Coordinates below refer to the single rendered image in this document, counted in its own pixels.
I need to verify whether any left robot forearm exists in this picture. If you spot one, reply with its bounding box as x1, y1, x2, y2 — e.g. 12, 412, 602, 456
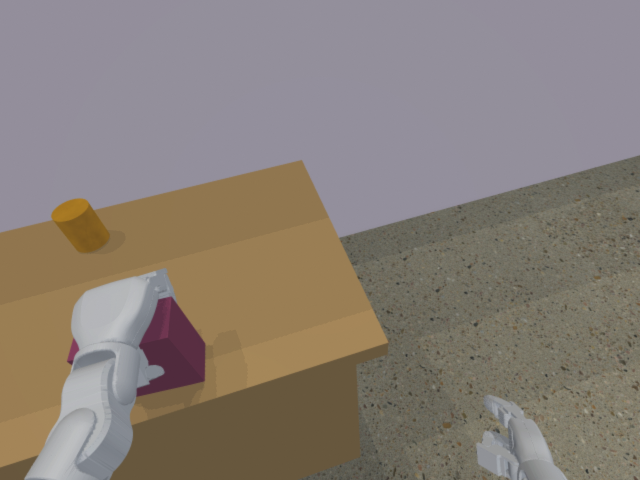
24, 342, 140, 480

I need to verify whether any right robot hand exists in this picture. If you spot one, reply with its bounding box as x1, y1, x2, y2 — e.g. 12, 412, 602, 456
476, 395, 554, 480

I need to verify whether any left robot hand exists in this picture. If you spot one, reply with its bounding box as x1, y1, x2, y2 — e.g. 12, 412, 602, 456
71, 268, 177, 388

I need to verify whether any sponge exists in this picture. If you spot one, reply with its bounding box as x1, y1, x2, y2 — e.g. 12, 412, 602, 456
67, 296, 205, 397

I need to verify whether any right robot forearm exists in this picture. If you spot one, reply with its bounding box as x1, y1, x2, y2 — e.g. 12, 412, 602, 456
517, 459, 567, 480

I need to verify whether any table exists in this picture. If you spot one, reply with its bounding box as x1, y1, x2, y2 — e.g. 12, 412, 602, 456
0, 160, 389, 480

